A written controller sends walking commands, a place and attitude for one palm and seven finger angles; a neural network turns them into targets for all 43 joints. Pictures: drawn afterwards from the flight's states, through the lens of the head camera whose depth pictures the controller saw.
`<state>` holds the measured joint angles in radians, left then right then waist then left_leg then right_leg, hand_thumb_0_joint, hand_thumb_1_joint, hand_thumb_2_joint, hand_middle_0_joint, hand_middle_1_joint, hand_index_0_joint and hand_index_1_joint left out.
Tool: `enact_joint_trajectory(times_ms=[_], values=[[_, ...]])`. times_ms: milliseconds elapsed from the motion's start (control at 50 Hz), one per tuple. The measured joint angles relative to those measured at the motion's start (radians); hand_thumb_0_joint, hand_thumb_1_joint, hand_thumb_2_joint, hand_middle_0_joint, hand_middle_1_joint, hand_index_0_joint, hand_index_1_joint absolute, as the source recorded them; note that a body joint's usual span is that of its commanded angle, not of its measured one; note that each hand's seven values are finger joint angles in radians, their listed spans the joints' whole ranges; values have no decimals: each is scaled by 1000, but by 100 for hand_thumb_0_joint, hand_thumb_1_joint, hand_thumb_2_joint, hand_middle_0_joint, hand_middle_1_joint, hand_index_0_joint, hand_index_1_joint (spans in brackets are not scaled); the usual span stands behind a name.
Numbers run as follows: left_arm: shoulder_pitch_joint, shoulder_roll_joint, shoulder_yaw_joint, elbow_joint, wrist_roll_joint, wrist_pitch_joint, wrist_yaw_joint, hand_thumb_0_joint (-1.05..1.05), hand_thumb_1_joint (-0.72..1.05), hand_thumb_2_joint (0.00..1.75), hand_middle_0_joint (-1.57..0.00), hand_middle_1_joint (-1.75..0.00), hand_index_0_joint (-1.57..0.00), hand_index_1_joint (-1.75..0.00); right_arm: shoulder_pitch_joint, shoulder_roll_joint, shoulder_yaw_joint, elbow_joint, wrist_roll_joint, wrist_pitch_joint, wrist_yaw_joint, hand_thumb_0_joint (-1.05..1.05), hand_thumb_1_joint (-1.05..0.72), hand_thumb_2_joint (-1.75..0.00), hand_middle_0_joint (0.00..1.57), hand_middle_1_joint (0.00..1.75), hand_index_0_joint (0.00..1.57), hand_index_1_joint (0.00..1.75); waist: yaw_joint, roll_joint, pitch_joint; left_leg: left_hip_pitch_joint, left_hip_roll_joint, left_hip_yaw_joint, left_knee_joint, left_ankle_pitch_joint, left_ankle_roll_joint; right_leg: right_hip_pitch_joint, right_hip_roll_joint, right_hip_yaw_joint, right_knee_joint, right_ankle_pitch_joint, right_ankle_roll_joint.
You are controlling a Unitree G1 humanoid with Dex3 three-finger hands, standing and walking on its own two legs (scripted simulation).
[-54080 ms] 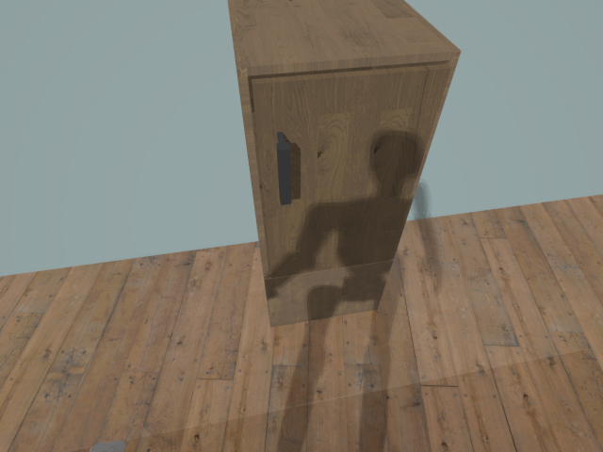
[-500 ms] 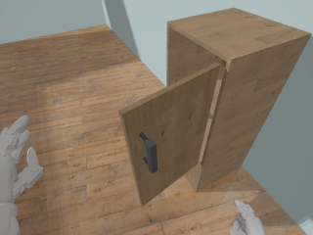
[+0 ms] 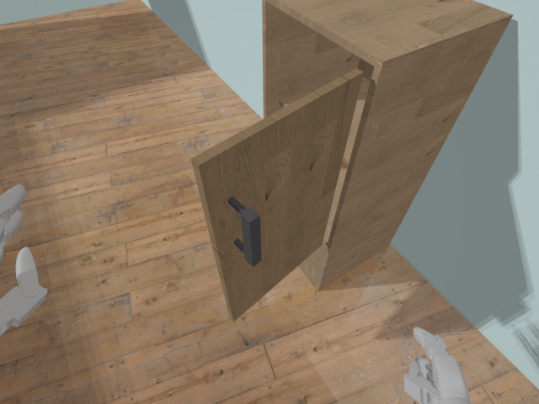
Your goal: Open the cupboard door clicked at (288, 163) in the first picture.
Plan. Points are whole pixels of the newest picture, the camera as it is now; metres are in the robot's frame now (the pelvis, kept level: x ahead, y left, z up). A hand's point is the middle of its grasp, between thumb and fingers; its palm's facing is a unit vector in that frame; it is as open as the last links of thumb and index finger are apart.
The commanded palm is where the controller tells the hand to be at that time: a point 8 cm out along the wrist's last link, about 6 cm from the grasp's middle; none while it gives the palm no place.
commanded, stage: step back with the hand held close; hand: left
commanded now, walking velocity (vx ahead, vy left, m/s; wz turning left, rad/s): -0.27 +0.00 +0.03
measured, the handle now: (244, 232) +0.39 +0.08 +0.00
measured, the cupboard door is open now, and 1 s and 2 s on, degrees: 100 100 100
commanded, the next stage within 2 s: stop stepping back and stand still in 1.08 s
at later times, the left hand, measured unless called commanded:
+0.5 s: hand out of the picture +0.11 +0.29 +0.16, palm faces +0.50 -0.71 -0.50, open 7.4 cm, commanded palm +0.04 +0.32 +0.18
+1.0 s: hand out of the picture +0.05 +0.28 +0.17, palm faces +0.41 -0.82 -0.39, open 7.4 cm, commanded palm -0.02 +0.31 +0.18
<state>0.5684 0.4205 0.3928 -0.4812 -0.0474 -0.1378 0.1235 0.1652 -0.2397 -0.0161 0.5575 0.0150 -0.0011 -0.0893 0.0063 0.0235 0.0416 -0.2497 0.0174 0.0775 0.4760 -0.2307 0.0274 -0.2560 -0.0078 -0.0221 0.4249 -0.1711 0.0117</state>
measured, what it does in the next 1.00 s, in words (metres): walks backwards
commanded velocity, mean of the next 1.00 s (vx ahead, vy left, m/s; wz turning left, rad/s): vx -0.36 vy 0.00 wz -0.03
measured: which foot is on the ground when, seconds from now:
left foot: down 0.00-1.00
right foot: down 0.00-0.74, up 0.76-1.00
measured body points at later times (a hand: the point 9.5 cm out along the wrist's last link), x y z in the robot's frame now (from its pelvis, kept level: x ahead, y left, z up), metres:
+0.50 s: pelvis -0.07 +0.01 -0.02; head -0.05 +0.03 +0.43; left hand +0.08 +0.32 +0.19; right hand +0.10 -0.21 -0.10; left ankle +0.01 +0.10 -0.74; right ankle -0.02 -0.12 -0.74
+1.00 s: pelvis -0.16 +0.01 +0.01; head -0.13 +0.05 +0.45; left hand +0.02 +0.32 +0.19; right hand +0.03 -0.20 -0.06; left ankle -0.05 +0.09 -0.74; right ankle -0.29 -0.13 -0.67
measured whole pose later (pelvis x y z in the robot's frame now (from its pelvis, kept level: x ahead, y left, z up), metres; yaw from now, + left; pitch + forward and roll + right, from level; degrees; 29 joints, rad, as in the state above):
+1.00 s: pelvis -0.16 +0.01 +0.01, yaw -1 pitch +4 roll -5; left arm 0.50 0.42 0.41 -0.58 -0.06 -0.18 0.15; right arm 0.14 -0.16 0.02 0.64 -0.02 -0.15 -0.05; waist 0.04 -0.01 0.00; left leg -0.40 0.06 0.06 0.31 0.02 0.06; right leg -0.27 0.07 0.02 0.89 -0.52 0.01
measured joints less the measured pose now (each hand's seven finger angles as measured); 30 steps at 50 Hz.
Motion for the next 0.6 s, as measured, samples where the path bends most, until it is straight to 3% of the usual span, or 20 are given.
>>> enact_joint_trajectory(times_ms=[260, 360, 460, 540, 600], values=[[-29, -27, 33, -24, 36, -53, 24, 1, 88, 90, -21, -30, -21, -30, 40, 21, 27, -13, -7, -55, 8, 2, -91, -90, 20, 30, 20, 30, 11, -16, 6, -122, -7, -14, 136, -7, 28, -99, -10, -9, 103, 12, 12], [-52, -42, 29, -36, 41, -69, 31, 1, 88, 90, -21, -30, -21, -30, 58, 22, 31, 9, -13, -79, 9, 2, -91, -90, 20, 30, 20, 30, 4, -17, 13, -162, -12, -34, 167, -21, 30, -123, 9, 9, 117, 0, 9], [-54, -6, 58, -54, 48, -93, 27, 1, 88, 90, -21, -30, -21, -30, 74, 32, 28, 20, -15, -103, 7, 2, -91, -90, 20, 30, 20, 30, -13, -24, 25, -181, -23, -48, 169, 37, 36, -128, 44, 57, 197, -26, 15], [-54, 5, 97, -43, 46, -111, 20, 1, 88, 90, -21, -30, -21, -30, 64, 39, 23, 35, -22, -116, 17, 2, -91, -90, 20, 30, 20, 30, 5, -19, 12, -216, -13, -45, 189, 35, 31, -93, 74, 91, 230, -134, 1], [-69, -22, 80, -36, 33, -113, 19, 1, 88, 90, -21, -30, -21, -30, 27, 34, 18, 54, -19, -122, 28, 2, -91, -90, 20, 30, 20, 30, 13, -6, 28, -232, -2, -49, 188, 23, 13, -102, 87, 95, 202, -92, -3]])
